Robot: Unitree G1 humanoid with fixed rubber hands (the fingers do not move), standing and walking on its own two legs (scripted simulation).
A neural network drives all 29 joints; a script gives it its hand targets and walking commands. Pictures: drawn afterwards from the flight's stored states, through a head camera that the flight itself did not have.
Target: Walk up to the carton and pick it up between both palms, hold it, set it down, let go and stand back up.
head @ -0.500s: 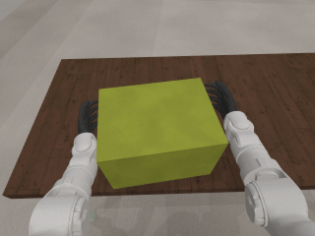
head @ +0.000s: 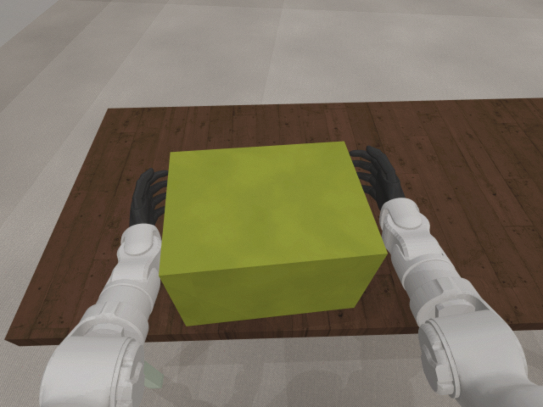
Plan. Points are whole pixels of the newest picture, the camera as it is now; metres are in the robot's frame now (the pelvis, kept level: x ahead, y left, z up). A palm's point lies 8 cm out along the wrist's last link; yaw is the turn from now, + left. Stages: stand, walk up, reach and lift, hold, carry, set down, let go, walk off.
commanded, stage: reach and lift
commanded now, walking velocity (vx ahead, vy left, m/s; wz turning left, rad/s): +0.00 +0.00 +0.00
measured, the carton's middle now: (265, 232) +0.39 +0.04 +0.01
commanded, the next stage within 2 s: none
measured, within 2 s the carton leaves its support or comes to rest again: leaves its support in 0.02 s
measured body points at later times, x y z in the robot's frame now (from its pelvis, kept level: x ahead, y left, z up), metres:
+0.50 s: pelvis -0.01 +0.00 +0.00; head +0.00 +0.00 +0.45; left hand +0.38 +0.23 +0.08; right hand +0.42 -0.15 +0.09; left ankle -0.01 +0.15 -0.74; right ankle +0.00 -0.12 -0.74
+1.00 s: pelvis -0.02 +0.01 +0.00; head -0.05 +0.00 +0.45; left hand +0.37 +0.24 +0.14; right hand +0.41 -0.14 +0.15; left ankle -0.01 +0.15 -0.74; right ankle +0.00 -0.12 -0.74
